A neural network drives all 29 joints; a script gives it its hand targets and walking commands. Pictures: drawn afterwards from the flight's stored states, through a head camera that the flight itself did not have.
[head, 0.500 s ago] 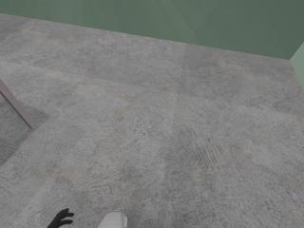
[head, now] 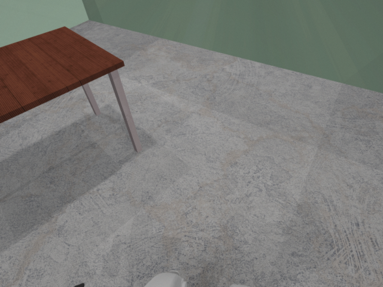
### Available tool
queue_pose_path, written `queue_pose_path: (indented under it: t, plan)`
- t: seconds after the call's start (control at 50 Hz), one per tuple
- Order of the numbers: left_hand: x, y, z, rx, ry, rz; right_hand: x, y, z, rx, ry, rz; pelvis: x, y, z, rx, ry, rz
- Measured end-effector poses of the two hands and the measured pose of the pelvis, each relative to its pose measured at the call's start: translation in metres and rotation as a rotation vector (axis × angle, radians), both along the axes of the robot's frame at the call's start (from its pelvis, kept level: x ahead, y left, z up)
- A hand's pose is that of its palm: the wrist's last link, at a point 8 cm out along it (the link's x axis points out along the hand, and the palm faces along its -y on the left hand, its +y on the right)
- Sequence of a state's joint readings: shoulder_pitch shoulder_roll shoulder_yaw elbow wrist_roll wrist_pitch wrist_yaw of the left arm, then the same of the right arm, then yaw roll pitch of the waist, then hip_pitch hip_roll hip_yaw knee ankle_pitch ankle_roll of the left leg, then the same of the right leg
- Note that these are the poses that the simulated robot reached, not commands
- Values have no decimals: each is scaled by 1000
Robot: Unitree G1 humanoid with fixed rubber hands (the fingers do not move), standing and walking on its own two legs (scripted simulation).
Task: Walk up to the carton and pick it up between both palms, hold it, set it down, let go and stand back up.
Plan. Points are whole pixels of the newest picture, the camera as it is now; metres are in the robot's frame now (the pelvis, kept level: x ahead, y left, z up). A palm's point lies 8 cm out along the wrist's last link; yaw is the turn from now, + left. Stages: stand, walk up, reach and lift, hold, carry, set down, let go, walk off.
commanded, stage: walk up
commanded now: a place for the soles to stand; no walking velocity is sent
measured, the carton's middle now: out of the picture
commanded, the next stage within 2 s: none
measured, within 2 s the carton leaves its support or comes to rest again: neither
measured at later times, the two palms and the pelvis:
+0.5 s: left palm out of the picture -0.04 +0.44 -0.15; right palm out of the picture +0.11 -0.09 -0.09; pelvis -0.01 +0.16 -0.01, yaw +21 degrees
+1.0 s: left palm out of the picture +0.08 +0.56 -0.08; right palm (169, 258) +0.22 +0.07 -0.13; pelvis +0.10 +0.29 +0.00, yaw +35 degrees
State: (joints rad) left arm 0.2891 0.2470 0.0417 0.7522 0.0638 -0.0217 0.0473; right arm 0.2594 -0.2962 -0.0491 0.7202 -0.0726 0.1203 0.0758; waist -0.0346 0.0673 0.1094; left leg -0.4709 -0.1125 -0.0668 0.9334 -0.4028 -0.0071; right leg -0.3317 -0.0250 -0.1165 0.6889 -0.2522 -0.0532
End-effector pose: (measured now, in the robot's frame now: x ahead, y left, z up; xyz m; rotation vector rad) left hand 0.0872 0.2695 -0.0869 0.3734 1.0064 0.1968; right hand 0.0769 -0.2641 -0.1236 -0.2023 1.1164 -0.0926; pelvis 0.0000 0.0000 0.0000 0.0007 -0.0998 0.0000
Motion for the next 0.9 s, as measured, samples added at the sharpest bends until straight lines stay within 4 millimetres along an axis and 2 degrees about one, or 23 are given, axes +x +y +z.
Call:
queue_pose_path:
  t: [0.1, 0.22, 0.32, 0.38, 0.44, 0.5, 0.58, 0.68, 0.8, 0.9]
  plan:
    - [-52, 33, 17, 43, 5, 151, 30, 19, 21, 6, -36, 138, -1, 12, 15, 15, 0, 87]
    - [-88, 63, 11, 20, -6, 256, 40, 36, 29, -32, -9, 195, -5, 41, 15, -13, 11, 188]
    - [-116, 98, -12, -25, -4, 319, 48, 81, 35, -57, 4, 244, -9, 78, 8, -44, 19, 273]
    - [-132, 129, -36, -54, 17, 359, 55, 118, 38, -76, -36, 264, -11, 107, -2, -60, 15, 319]
    - [-140, 154, -58, -111, 58, 386, 50, 149, 36, -103, -79, 242, -11, 134, -11, -44, 4, 334]
    - [-131, 169, -59, -173, 47, 403, 36, 171, 34, -125, -27, 220, -7, 158, -7, -56, 12, 364]
    - [-108, 190, -38, -187, -18, 387, 22, 199, 34, -141, 59, 247, 1, 188, 5, -48, 20, 401]
    - [-86, 224, -13, -148, -39, 397, 20, 237, 26, -105, 141, 290, 16, 220, 14, -30, 39, 450]
    - [-52, 262, 4, -87, -43, 427, 38, 280, 15, -59, 212, 344, 45, 249, 15, -6, 68, 516]
    - [-8, 282, 6, -46, -95, 455, 75, 301, -1, -48, 251, 390, 81, 271, 4, 7, 82, 564]
